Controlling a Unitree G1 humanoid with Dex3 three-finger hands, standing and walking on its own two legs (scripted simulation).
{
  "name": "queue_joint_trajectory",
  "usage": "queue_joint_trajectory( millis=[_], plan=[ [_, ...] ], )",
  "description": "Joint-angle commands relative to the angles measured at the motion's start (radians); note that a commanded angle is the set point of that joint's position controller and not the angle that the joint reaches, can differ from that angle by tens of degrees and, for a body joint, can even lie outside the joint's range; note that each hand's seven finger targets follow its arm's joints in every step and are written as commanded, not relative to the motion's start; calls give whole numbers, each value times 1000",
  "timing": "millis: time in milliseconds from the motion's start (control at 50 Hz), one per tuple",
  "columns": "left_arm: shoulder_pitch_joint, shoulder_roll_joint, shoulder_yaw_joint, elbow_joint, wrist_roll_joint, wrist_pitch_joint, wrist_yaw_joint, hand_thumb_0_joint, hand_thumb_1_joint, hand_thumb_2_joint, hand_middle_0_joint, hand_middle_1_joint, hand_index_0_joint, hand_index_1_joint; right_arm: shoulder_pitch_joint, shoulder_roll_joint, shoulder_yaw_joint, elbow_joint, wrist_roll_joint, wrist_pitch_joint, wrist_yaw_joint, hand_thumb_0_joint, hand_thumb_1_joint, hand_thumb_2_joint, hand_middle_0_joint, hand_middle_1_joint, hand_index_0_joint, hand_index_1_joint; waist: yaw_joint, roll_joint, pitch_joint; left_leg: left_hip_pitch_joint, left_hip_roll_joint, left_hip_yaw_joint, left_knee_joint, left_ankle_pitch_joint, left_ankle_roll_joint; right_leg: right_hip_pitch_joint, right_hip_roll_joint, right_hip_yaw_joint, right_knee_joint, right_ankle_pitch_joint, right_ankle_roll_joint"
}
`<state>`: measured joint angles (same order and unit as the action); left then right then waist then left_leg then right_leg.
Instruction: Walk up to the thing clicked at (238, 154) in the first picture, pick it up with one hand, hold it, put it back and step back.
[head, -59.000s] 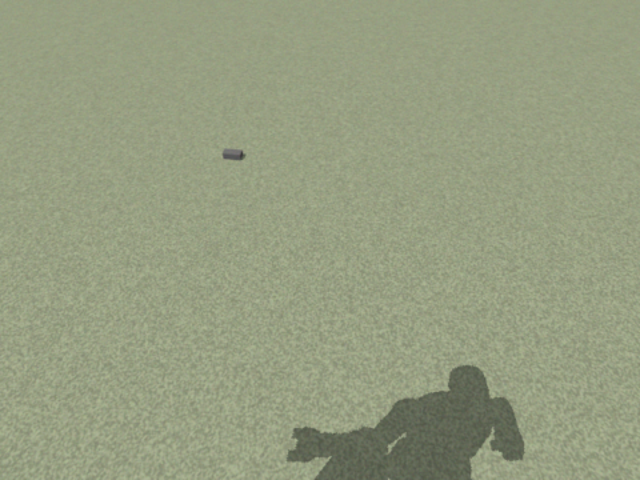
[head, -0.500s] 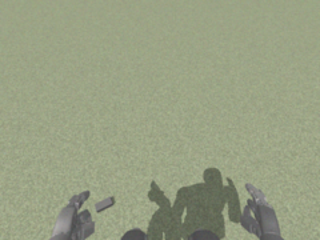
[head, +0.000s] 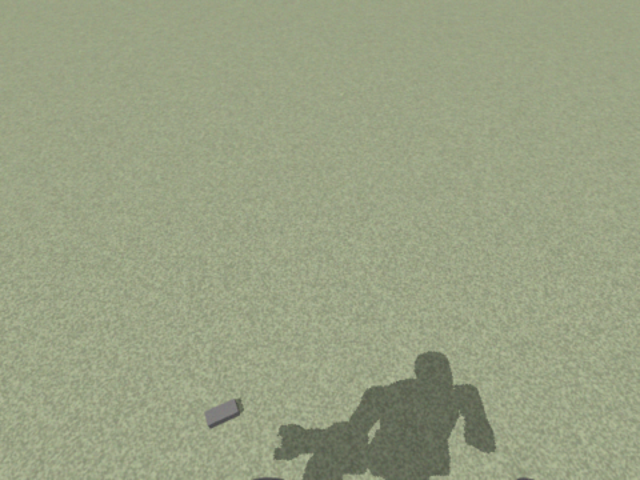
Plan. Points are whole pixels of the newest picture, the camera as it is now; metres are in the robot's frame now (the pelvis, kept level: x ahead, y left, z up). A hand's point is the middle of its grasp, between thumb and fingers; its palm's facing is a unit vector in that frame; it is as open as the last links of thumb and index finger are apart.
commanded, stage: stand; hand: left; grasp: from above
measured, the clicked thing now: (222, 413) +0.39 +0.32 -0.75
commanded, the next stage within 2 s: none
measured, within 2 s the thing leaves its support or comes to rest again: neither
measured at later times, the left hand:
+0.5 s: hand out of the picture +0.03 +0.23 -0.15, palm faces +0.03 -0.94 -0.34, open 7.4 cm
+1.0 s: hand out of the picture +0.07 +0.22 -0.14, palm faces +0.01 -0.95 -0.32, open 7.4 cm
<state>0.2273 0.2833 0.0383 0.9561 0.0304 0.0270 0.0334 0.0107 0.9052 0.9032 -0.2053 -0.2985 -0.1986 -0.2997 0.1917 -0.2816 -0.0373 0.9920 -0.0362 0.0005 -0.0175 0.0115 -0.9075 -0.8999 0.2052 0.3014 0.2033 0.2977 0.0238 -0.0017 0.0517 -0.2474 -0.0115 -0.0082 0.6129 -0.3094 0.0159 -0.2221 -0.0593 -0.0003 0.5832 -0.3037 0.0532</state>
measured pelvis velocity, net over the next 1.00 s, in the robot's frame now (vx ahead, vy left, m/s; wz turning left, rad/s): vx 0.00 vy -0.02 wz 0.00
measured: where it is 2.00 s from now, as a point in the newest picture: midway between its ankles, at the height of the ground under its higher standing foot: outside the picture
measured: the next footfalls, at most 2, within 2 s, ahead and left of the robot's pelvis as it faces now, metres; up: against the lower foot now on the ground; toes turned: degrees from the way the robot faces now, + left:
none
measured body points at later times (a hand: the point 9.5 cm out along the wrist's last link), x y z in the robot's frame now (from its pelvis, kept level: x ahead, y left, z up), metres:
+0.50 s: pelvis -0.01 -0.01 +0.02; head -0.02 -0.02 +0.47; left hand +0.03 +0.28 -0.12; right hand +0.05 -0.30 -0.13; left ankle +0.02 +0.11 -0.73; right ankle +0.01 -0.16 -0.73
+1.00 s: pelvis +0.00 -0.02 +0.02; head +0.01 -0.02 +0.47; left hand +0.07 +0.27 -0.12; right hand +0.06 -0.30 -0.13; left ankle +0.02 +0.11 -0.73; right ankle +0.01 -0.16 -0.73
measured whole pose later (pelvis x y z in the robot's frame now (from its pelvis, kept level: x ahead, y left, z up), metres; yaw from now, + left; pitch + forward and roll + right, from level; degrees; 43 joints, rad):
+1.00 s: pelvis +0.00 -0.02 +0.02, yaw +0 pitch -4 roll +0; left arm 0.12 0.30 0.03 1.15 0.02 0.00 0.01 0.01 0.90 0.90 -0.21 -0.30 -0.20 -0.30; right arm 0.14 -0.31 -0.01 1.14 -0.01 0.00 -0.01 0.01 -0.91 -0.90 0.20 0.30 0.20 0.30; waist 0.01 0.01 0.07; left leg -0.12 0.01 -0.02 0.36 -0.19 -0.01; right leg -0.10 -0.03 -0.01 0.35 -0.19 0.03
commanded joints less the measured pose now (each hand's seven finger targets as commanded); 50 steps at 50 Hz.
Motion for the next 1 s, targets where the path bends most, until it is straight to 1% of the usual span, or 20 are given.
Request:
queue_joint_trajectory(
  millis=[0, 40, 60, 100, 220, 260, 280, 340, 400, 420, 440, 460, 520, 600, 680, 720, 860, 900, 940, 980],
  plan=[
    [-40, 169, 36, -15, 0, -32, 12, 0, 899, 900, -200, -300, -200, -300, -51, -198, -40, -39, 1, -30, -20, 0, -900, -900, 200, 300, 200, 300, -3, 44, -22, 22, 101, -133, -245, 83, 19, 40, -29, 41, -147, 107, -66],
    [-45, 177, 35, 9, 1, -33, 9, 0, 899, 900, -200, -300, -200, -300, -55, -203, -41, -24, 5, -26, -19, 0, -900, -900, 200, 300, 200, 300, -7, 37, -7, 18, 96, -132, -276, 27, 16, 54, -31, 42, -176, 89, -64],
    [-50, 183, 35, 21, 1, -35, 10, 0, 899, 900, -200, -300, -200, -300, -60, -200, -40, -17, 5, -26, -18, 0, -900, -900, 200, 300, 200, 300, -9, 38, -15, 32, 99, -130, -282, 47, 17, 62, -35, 43, -182, 106, -64],
    [-47, 183, 33, 44, 2, -35, 9, 0, 899, 900, -200, -300, -200, -300, -65, -202, -40, -5, 6, -23, -17, 0, -900, -900, 200, 300, 200, 300, -6, 33, -3, 27, 101, -136, -306, 12, 16, 71, -34, 38, -196, 96, -59],
    [-69, 191, 27, 86, 1, -44, 7, 0, 899, 900, -200, -300, -200, -300, -61, -191, -32, 33, 9, -25, -12, 0, -900, -900, 200, 300, 200, 300, -12, 4, -11, 79, 96, -112, -305, 110, 6, 91, -53, 56, -245, 130, -56],
    [-69, 198, 27, 98, 1, -43, 6, 0, 899, 900, -200, -300, -200, -300, -67, -198, -34, 40, 9, -22, -11, 0, -900, -900, 200, 300, 200, 300, -13, -5, 4, 86, 97, -114, -318, 74, 2, 68, -48, 54, -260, 96, -53],
    [-72, 202, 28, 100, -1, -43, 6, 0, 899, 900, -200, -300, -200, -300, -74, -200, -33, 41, 10, -22, -11, 0, -900, -900, 200, 300, 200, 300, -11, 10, -8, 92, 101, -111, -314, 93, 7, 80, -54, 58, -262, 122, -57],
    [-69, 202, 27, 116, -2, -40, 5, 0, 899, 900, -200, -300, -200, -300, -77, -206, -31, 53, 10, -19, -9, 0, -900, -900, 200, 300, 200, 300, -9, 13, 21, 62, 101, -119, -340, 20, 4, 74, -46, 53, -271, 75, -53],
    [-73, 209, 26, 123, -2, -43, 3, 0, 899, 900, -200, -300, -200, -300, -72, -202, -27, 60, 12, -18, -5, 0, -900, -900, 200, 300, 200, 300, -10, -10, 11, 83, 97, -107, -325, 60, 3, 71, -53, 62, -289, 59, -55],
    [-81, 216, 27, 123, -2, -42, 1, 0, 899, 900, -200, -300, -200, -300, -69, -202, -26, 63, 11, -17, -5, 0, -900, -900, 200, 300, 200, 300, -14, -5, 28, 71, 97, -110, -336, 18, 1, 54, -47, 62, -289, 30, -53],
    [-84, 211, 26, 124, -2, -43, 2, 0, 899, 900, -200, -300, -200, -300, -76, -206, -26, 63, 12, -17, -5, 0, -900, -900, 200, 300, 200, 300, -13, 1, 13, 77, 99, -108, -325, 41, 5, 73, -54, 67, -291, 50, -56],
    [-88, 220, 28, 125, -3, -41, 1, 0, 899, 900, -200, -300, -200, -300, -67, -207, -24, 67, 10, -15, -5, 0, -900, -900, 200, 300, 200, 300, -17, 3, 29, 47, 99, -112, -339, -5, 2, 64, -50, 65, -292, 19, -54],
    [-89, 223, 28, 129, -4, -43, -2, 0, 899, 900, -200, -300, -200, -300, -72, -216, -22, 70, 11, -16, -3, 0, -900, -900, 200, 300, 200, 300, -12, 11, 7, 62, 104, -110, -335, 27, 6, 83, -55, 70, -293, 56, -59],
    [-105, 227, 28, 133, -5, -44, -4, 0, 899, 900, -200, -300, -200, -300, -73, -217, -19, 73, 13, -16, -3, 0, -900, -900, 200, 300, 200, 300, -16, -4, 11, 70, 102, -103, -325, 39, 4, 68, -58, 77, -303, 28, -58],
    [-107, 222, 25, 140, -9, -47, -5, 0, 899, 900, -200, -300, -200, -300, -76, -212, -14, 80, 14, -18, -3, 0, -900, -900, 200, 300, 200, 300, -15, -4, -15, 97, 108, -99, -317, 105, 5, 83, -60, 74, -303, 85, -61],
    [-113, 224, 25, 139, -11, -46, -6, 0, 899, 900, -200, -300, -200, -300, -70, -215, -13, 84, 14, -17, -4, 0, -900, -900, 200, 300, 200, 300, -18, 1, -4, 89, 107, -95, -318, 96, 5, 80, -60, 78, -307, 79, -62],
    [-120, 208, 21, 149, -13, -47, -8, 0, 899, 900, -200, -300, -200, -300, -66, -208, -3, 94, 16, -19, -4, 0, -900, -900, 200, 300, 200, 300, -18, 1, -30, 106, 115, -90, -319, 179, 5, 116, -60, 68, -301, 169, -61],
    [-118, 218, 24, 148, -15, -48, -9, 0, 899, 900, -200, -300, -200, -300, -72, -224, -5, 93, 17, -22, -5, 0, -900, -900, 200, 300, 200, 300, -16, 12, -27, 113, 117, -91, -322, 182, 3, 118, -60, 68, -300, 175, -59],
    [-135, 217, 26, 144, -14, -49, -8, 0, 899, 900, -200, -300, -200, -300, -74, -215, -3, 92, 18, -23, -7, 0, -900, -900, 200, 300, 200, 300, -18, 2, -57, 127, 124, -87, -312, 259, 5, 143, -66, 62, -287, 250, -59],
    [-130, 218, 26, 148, -15, -47, -8, 0, 899, 900, -200, -300, -200, -300, -70, -223, -4, 95, 17, -26, -9, 0, -900, -900, 200, 300, 200, 300, -19, 2, -57, 140, 126, -85, -313, 277, 5, 143, -67, 64, -286, 265, -59]
  ],
)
